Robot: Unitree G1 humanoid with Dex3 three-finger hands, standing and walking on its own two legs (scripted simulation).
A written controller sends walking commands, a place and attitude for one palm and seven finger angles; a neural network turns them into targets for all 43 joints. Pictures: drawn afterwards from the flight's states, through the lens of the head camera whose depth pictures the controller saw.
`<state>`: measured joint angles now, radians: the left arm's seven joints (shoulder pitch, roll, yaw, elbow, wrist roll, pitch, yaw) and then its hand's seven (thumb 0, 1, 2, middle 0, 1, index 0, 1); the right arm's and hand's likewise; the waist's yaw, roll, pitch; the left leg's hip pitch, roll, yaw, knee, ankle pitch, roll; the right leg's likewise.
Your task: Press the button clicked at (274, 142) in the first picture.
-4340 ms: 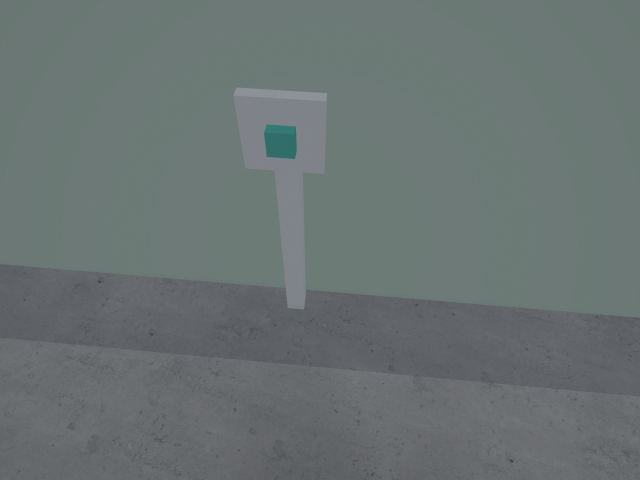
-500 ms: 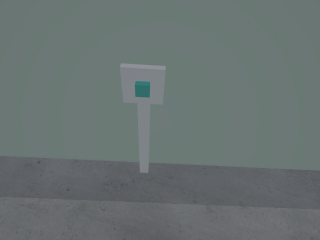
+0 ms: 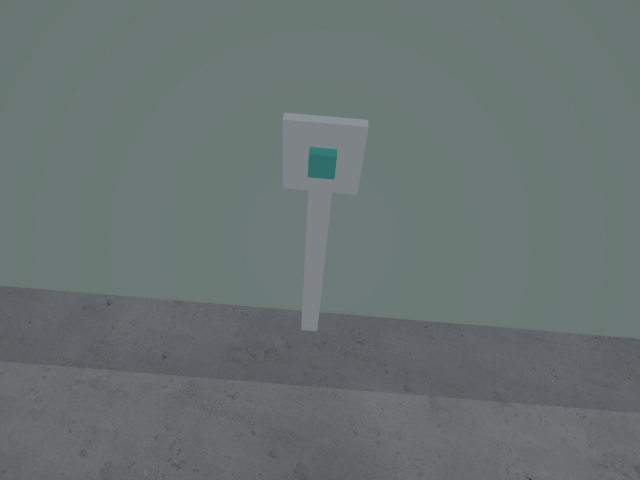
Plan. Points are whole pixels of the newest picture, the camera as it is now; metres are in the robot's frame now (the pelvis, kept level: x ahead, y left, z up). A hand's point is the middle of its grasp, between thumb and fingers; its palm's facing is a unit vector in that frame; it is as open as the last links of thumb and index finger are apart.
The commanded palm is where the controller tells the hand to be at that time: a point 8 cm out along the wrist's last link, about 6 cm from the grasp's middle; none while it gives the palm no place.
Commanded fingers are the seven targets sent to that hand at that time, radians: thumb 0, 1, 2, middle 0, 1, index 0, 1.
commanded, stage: come to a stop and stand still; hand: left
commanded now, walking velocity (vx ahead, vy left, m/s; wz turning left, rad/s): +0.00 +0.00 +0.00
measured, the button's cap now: (322, 162) +0.75 +0.06 -0.01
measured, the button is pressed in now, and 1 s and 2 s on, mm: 0 0 0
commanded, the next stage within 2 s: look again from close up in 0.50 s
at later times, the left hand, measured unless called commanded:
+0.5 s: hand out of the picture -0.04 +0.20 -0.18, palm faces +0.03 -0.99 -0.17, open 7.4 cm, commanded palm none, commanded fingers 0.00 0.90 0.90 -0.20 -0.30 -0.20 -0.30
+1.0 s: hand out of the picture -0.03 +0.16 -0.18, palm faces +0.03 -0.99 -0.15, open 7.4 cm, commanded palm none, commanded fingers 0.00 0.90 0.90 -0.20 -0.30 -0.20 -0.30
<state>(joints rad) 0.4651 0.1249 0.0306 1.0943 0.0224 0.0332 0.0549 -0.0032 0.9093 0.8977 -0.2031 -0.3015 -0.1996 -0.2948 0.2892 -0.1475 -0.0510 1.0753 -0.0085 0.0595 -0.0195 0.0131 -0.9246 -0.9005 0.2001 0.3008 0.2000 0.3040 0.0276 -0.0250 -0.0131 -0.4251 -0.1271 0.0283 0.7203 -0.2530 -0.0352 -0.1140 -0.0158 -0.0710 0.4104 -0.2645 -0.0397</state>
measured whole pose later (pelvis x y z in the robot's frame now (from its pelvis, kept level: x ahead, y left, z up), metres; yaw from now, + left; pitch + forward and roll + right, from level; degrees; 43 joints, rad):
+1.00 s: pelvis -0.01 +0.00 +0.00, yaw -1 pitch -1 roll +0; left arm 0.34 0.13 -0.02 1.10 0.01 -0.02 0.03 0.00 0.91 0.90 -0.20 -0.30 -0.20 -0.29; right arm 0.29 -0.15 0.01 1.11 -0.01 -0.01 -0.02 0.00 -0.91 -0.90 0.20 0.30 0.20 0.30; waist 0.01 -0.01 0.03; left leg -0.24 0.00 -0.02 0.43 -0.18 0.00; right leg -0.18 -0.01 0.00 0.45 -0.25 0.00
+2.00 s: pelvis +0.21 -0.05 -0.01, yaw -1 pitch +1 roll -1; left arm 0.16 0.21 0.06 0.99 0.02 0.00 -0.03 0.01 0.94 0.90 -0.20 -0.30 -0.20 -0.29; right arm 0.37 -0.11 -0.01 1.11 -0.04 -0.06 -0.04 0.00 -0.90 -0.90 0.20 0.30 0.20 0.30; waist -0.02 -0.01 0.12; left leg 0.02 0.11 0.11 0.38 -0.40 -0.06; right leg -0.60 -0.08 -0.08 0.75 -0.15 -0.03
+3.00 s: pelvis +0.27 -0.07 -0.01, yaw +1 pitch -3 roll +0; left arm 0.29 0.19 0.03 0.93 0.02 0.04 0.03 0.00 0.91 0.90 -0.20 -0.30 -0.20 -0.29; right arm 0.30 -0.18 -0.04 0.92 -0.03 0.02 -0.02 0.00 -0.91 -0.90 0.20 0.30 0.20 0.30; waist 0.00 -0.01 0.00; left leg -0.21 -0.01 0.07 0.60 -0.35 0.03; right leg -0.34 -0.07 -0.11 0.57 -0.19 -0.01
